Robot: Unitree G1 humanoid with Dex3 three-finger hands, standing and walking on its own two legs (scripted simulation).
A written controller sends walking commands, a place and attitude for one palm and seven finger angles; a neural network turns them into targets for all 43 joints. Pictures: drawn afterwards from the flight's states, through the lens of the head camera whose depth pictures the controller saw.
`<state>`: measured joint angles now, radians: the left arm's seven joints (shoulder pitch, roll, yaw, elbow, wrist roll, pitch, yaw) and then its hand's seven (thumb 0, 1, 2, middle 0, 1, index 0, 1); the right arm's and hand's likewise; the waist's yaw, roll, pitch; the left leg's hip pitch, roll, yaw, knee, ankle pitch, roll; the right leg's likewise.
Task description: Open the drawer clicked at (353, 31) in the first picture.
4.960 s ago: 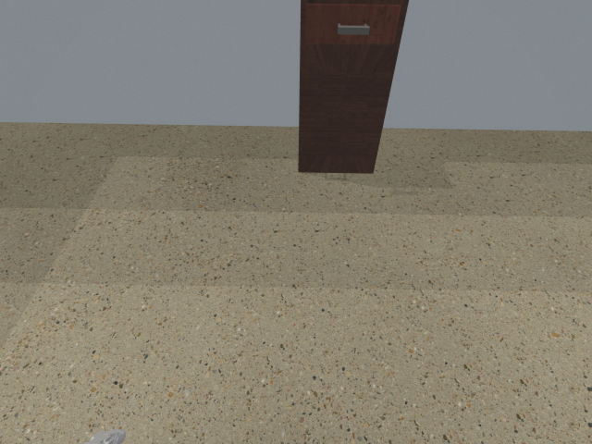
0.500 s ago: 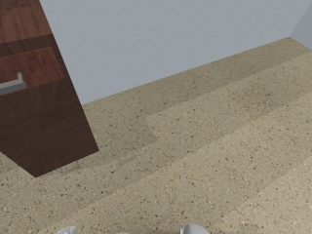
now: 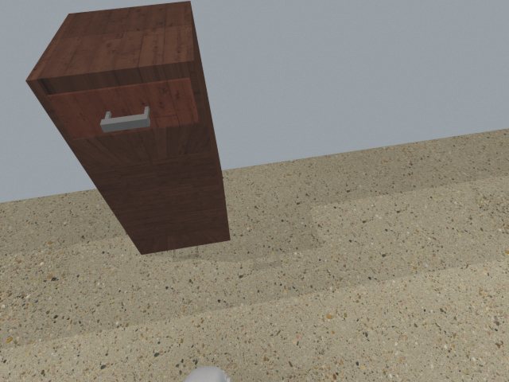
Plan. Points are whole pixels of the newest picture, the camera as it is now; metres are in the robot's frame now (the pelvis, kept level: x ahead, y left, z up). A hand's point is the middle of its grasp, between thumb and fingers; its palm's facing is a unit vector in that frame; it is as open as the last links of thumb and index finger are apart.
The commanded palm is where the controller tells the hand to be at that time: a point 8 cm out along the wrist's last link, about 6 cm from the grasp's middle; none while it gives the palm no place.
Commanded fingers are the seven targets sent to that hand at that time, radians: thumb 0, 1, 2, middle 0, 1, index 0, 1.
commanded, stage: turn to face it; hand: left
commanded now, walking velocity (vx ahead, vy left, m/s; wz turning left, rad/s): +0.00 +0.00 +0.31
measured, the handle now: (126, 117) +0.74 +0.40 -0.02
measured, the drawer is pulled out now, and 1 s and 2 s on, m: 0.00 0.00 0.00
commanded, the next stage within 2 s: take the last steps up to it in 0.20 s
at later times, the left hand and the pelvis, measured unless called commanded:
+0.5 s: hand out of the picture -0.02 +0.25 -0.17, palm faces +0.15 -0.96 -0.23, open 7.4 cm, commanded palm none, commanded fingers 0.00 0.90 0.90 -0.20 -0.30 -0.20 -0.30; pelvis -0.03 +0.05 +0.00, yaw +7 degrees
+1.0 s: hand out of the picture -0.06 +0.14 -0.15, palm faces +0.30 -0.94 -0.16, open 7.3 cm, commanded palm none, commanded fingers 0.00 0.90 0.90 -0.20 -0.30 -0.20 -0.30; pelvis +0.08 +0.03 +0.00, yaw +11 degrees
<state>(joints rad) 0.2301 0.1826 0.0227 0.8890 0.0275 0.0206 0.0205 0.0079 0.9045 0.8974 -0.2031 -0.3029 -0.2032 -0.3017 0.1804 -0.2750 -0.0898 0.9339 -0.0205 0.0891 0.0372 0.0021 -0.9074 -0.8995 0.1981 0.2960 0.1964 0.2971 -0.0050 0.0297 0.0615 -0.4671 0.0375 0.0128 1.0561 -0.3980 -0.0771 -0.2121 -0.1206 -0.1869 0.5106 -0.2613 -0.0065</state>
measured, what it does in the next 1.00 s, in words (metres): steps on the spot: left foot, then right foot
